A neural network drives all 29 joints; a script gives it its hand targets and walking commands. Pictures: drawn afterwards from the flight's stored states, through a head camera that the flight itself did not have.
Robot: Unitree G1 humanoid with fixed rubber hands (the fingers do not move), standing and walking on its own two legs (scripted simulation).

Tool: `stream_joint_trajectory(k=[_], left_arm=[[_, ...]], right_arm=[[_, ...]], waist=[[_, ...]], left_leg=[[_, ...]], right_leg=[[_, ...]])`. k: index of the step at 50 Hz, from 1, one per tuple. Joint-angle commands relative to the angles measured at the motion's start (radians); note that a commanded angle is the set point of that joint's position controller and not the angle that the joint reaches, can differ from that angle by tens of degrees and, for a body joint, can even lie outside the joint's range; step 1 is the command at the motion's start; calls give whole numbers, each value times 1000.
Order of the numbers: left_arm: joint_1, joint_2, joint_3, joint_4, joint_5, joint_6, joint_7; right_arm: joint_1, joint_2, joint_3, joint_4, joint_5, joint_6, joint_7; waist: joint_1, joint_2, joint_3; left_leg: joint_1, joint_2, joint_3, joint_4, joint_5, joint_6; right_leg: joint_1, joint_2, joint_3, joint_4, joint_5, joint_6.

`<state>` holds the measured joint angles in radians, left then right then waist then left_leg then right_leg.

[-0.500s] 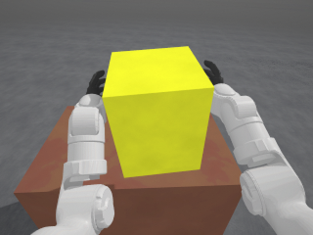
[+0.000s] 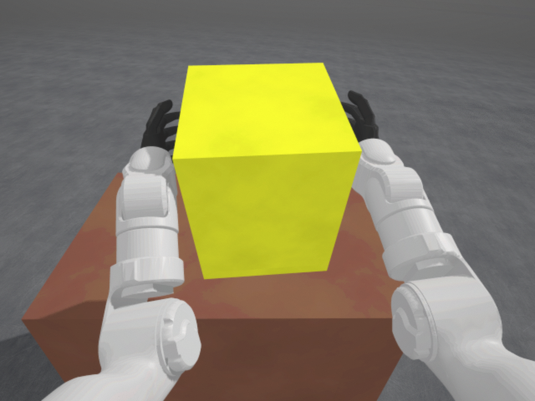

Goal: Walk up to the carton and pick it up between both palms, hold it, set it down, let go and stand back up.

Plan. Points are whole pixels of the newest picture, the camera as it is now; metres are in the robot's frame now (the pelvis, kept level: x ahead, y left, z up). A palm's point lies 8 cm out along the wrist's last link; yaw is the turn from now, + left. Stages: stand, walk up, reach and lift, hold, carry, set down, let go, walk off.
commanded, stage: set down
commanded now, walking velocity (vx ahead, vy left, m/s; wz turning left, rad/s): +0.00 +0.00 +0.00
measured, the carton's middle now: (261, 174) +0.40 +0.02 +0.21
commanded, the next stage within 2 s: none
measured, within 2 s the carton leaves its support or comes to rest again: neither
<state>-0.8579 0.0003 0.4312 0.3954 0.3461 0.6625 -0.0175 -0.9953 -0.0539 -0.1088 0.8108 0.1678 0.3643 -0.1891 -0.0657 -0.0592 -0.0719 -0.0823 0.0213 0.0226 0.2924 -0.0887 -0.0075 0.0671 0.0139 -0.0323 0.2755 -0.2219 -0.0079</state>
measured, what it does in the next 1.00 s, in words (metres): stands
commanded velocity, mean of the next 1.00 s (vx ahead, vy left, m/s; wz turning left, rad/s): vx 0.00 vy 0.00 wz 0.00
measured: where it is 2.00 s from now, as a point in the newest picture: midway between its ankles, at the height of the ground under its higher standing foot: outside the picture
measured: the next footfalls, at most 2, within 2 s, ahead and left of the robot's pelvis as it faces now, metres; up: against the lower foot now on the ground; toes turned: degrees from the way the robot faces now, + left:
none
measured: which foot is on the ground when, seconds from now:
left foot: down 0.00-1.00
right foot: down 0.00-1.00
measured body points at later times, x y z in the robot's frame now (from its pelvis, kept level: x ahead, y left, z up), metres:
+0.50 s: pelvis +0.00 +0.00 +0.00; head -0.04 +0.04 +0.45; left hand +0.40 +0.16 +0.20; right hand +0.41 -0.13 +0.21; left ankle +0.05 +0.12 -0.75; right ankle -0.03 -0.10 -0.75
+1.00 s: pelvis +0.01 +0.00 +0.00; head -0.02 +0.04 +0.45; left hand +0.42 +0.17 +0.15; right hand +0.43 -0.12 +0.17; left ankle +0.05 +0.13 -0.75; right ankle -0.03 -0.10 -0.75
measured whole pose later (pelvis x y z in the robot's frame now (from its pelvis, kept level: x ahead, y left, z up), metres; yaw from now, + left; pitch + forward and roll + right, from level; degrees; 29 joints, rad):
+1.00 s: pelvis +0.01 +0.00 +0.00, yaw +0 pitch -3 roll +0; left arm -0.79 -0.01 0.37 0.66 0.34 0.35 0.04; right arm -0.85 0.03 -0.34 0.99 -0.11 -0.02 -0.10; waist 0.01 -0.09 -0.02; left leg -0.13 0.02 0.03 0.27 -0.08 -0.02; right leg 0.02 0.02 -0.03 0.25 -0.21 -0.01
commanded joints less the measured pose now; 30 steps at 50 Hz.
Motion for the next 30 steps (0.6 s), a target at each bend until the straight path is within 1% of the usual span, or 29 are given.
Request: stream_joint_trajectory(k=[1, 2, 3, 4, 5, 6, 7, 8, 9, 10, 11, 12, 13, 14, 15, 16, 17, 18, 19, 20, 22, 23, 25, 27, 28, 29, 30], left_arm=[[-606, -456, -319, -39, -67, -108, -203], [-592, -467, -349, -67, -68, -112, -203], [-569, -477, -371, -91, -74, -115, -202], [-570, -486, -392, -98, -75, -116, -201], [-556, -491, -390, -101, -79, -117, -199], [-554, -489, -410, -100, -74, -119, -201], [-562, -496, -423, -114, -90, -126, -200], [-558, -506, -436, -116, -91, -128, -197], [-559, -513, -462, -144, -108, -137, -194], [-568, -529, -491, -177, -124, -149, -187], [-579, -543, -524, -208, -140, -162, -178], [-589, -562, -553, -229, -157, -173, -170], [-597, -570, -585, -241, -172, -180, -160], [-587, -566, -585, -234, -168, -183, -152], [-578, -559, -585, -222, -170, -187, -148], [-585, -558, -593, -212, -172, -189, -144], [-578, -562, -587, -197, -172, -187, -143], [-578, -552, -578, -177, -165, -186, -142], [-584, -534, -553, -144, -157, -184, -143], [-581, -532, -534, -115, -150, -184, -147], [-594, -531, -514, -107, -145, -197, -145], [-602, -525, -494, -94, -139, -203, -143], [-606, -500, -421, -10, -109, -203, -149], [-578, -490, -374, 49, -81, -205, -156], [-580, -480, -358, 62, -66, -207, -161], [-590, -486, -334, 75, -50, -213, -165], [-592, -485, -329, 88, -53, -219, -163]], right_arm=[[-677, 513, 167, -209, -37, -179, 108], [-675, 501, 170, -219, -38, -205, 111], [-653, 498, 189, -240, -38, -225, 109], [-641, 492, 189, -238, -43, -238, 107], [-653, 485, 196, -257, -44, -256, 105], [-638, 475, 189, -251, -58, -268, 101], [-638, 478, 185, -257, -61, -283, 102], [-653, 478, 183, -278, -63, -300, 104], [-657, 481, 203, -313, -64, -314, 106], [-658, 489, 220, -340, -59, -329, 106], [-680, 493, 240, -383, -45, -347, 106], [-705, 505, 268, -420, -38, -359, 107], [-716, 509, 291, -456, -34, -367, 106], [-715, 511, 297, -458, -37, -366, 105], [-705, 509, 307, -455, -34, -362, 105], [-709, 514, 306, -464, -40, -361, 104], [-715, 519, 307, -458, -36, -360, 106], [-703, 511, 295, -437, -43, -354, 106], [-707, 511, 281, -408, -54, -344, 111], [-708, 516, 278, -394, -57, -341, 117], [-711, 520, 261, -366, -70, -344, 125], [-707, 521, 248, -347, -77, -346, 131], [-677, 509, 182, -240, -113, -334, 143], [-665, 504, 153, -190, -132, -336, 154], [-639, 501, 117, -150, -154, -337, 158], [-650, 501, 98, -133, -161, -342, 165], [-660, 499, 90, -143, -177, -350, 170]], waist=[[20, 31, -263], [17, 70, -287], [5, 78, -301], [-10, 87, -307], [-4, 82, -306], [-19, 89, -288], [-23, 94, -302], [-18, 98, -302], [-24, 102, -334], [-36, 106, -395], [-25, 128, -447], [-24, 125, -500], [-24, 143, -523], [-22, 133, -509], [-8, 119, -507], [-19, 111, -511], [-9, 108, -488], [-10, 105, -473], [7, 98, -443], [17, 84, -424], [27, 82, -445], [38, 82, -436], [49, 57, -347], [62, 50, -316], [55, 63, -286], [68, 58, -291], [71, 52, -308]], left_leg=[[307, -42, 39, -11, 123, 19], [340, -42, 40, 8, 189, 11], [367, -41, 37, 29, 263, 1], [397, -39, 39, 42, 314, -15], [416, -41, 39, 55, 333, -17], [414, -42, 45, 57, 332, -23], [417, -40, 47, 65, 332, -30], [422, -37, 41, 69, 351, -30], [441, -34, 40, 77, 378, -34], [461, -36, 37, 97, 423, -43], [481, -36, 35, 115, 460, -50], [496, -37, 26, 127, 503, -55], [496, -40, 25, 137, 529, -59], [492, -34, 19, 142, 531, -56], [472, -35, 22, 137, 491, -50], [453, -33, 23, 125, 451, -44], [440, -36, 25, 120, 426, -42], [418, -36, 26, 106, 367, -36], [380, -36, 25, 88, 300, -30], [356, -34, 31, 72, 268, -20], [349, -34, 33, 61, 228, -7], [343, -34, 35, 57, 212, -5], [317, -29, 41, 24, 136, 3], [290, -26, 55, 5, 97, 13], [285, -27, 61, -3, 91, 10], [289, -30, 65, -7, 78, 10], [288, -25, 66, -11, 80, 13]], right_leg=[[-95, 19, -46, -70, 171, 84], [-82, 23, -48, -59, 218, 76], [-72, 27, -58, -55, 281, 70], [-77, 30, -66, -52, 302, 71], [-75, 32, -68, -54, 312, 69], [-75, 30, -72, -58, 309, 72], [-91, 31, -79, -54, 291, 69], [-89, 30, -80, -54, 304, 69], [-86, 31, -85, -45, 333, 65], [-76, 33, -90, -38, 372, 70], [-72, 32, -85, -31, 407, 67], [-70, 34, -90, -23, 436, 67], [-61, 35, -90, -17, 454, 71], [-60, 38, -88, -14, 466, 72], [-46, 31, -83, -16, 459, 77], [-47, 29, -82, -14, 446, 78], [-57, 28, -79, -14, 451, 82], [-65, 23, -76, -18, 419, 83], [-73, 18, -75, -26, 359, 84], [-80, 16, -75, -29, 342, 88], [-82, 9, -62, -26, 330, 89], [-82, 5, -64, -23, 315, 86], [-104, 7, -70, -41, 235, 87], [-111, 3, -67, -52, 203, 86], [-110, 0, -66, -55, 198, 80], [-118, -2, -65, -57, 170, 80], [-120, 3, -70, -54, 165, 78]])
